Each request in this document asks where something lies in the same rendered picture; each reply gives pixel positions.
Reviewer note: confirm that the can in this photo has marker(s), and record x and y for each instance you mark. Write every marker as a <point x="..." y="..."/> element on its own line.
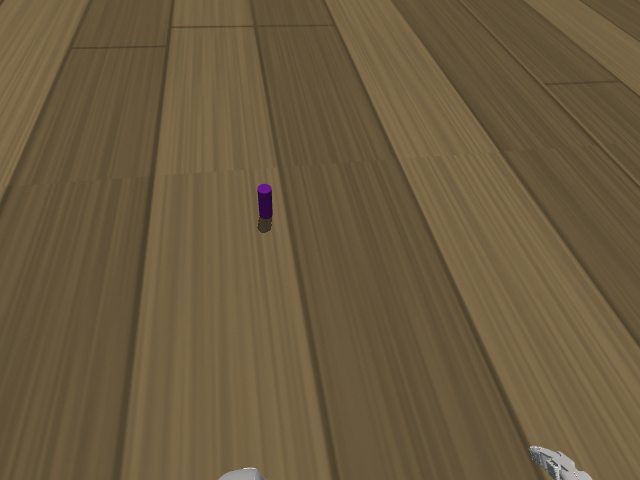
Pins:
<point x="265" y="201"/>

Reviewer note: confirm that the right robot hand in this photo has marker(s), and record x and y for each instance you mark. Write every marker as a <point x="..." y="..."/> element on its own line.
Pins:
<point x="559" y="466"/>

